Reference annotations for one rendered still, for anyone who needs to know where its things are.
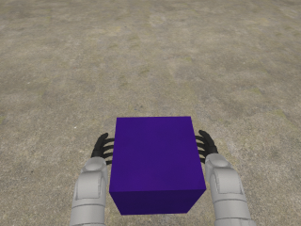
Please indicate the right robot hand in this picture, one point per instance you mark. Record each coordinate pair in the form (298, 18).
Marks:
(207, 145)

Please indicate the right robot forearm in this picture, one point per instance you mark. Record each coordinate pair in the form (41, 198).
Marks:
(227, 191)

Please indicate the left robot hand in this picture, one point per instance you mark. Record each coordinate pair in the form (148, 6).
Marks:
(99, 148)

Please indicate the carton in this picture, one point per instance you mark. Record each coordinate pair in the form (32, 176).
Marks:
(156, 167)

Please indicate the left robot forearm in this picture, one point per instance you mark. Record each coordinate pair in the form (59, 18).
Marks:
(89, 194)

